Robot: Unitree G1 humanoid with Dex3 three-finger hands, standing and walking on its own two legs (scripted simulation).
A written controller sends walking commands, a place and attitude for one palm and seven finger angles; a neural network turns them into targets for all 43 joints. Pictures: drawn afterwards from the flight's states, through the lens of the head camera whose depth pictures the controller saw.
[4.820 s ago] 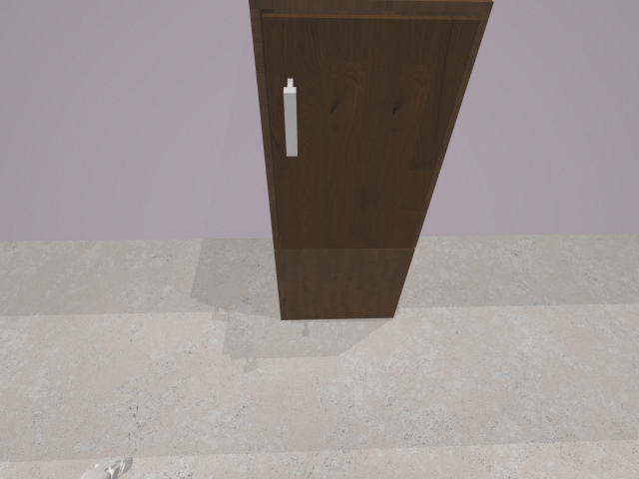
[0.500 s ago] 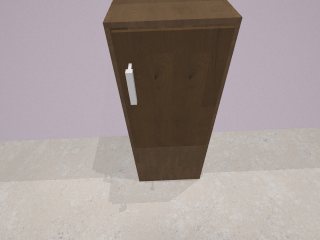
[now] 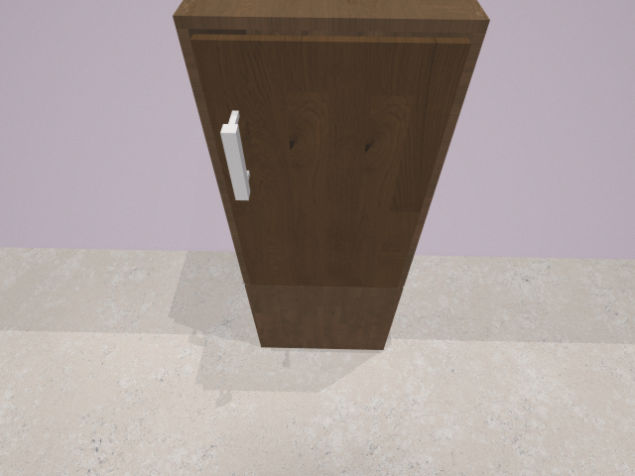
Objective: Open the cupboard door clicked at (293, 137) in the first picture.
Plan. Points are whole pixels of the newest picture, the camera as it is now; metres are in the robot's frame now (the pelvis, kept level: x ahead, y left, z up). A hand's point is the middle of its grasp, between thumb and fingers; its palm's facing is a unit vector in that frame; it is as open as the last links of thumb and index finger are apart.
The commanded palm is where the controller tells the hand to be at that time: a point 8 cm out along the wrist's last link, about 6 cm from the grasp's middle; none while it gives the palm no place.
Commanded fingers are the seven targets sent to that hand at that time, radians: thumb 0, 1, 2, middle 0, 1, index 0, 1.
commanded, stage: shuffle to correct the standing spot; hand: left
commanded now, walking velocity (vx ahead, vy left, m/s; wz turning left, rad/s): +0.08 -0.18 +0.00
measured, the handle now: (238, 156) +0.56 +0.16 +0.08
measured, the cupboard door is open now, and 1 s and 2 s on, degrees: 0 0 0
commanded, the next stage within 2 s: come to a stop and stand still in 0.20 s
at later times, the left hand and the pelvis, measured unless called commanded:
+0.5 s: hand out of the picture +0.12 +0.10 -0.17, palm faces +0.04 -0.96 -0.28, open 7.3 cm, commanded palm none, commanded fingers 0.00 0.90 0.90 -0.20 -0.30 -0.20 -0.30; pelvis +0.07 -0.11 -0.01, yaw +1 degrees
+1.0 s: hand out of the picture +0.03 +0.11 -0.17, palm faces +0.13 -0.96 -0.23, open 7.4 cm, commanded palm none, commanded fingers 0.00 0.90 0.90 -0.20 -0.30 -0.20 -0.30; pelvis +0.03 -0.09 +0.00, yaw +3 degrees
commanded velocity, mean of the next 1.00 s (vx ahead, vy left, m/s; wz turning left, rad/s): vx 0.01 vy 0.04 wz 0.00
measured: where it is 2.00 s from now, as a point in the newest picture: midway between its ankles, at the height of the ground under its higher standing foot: outside the picture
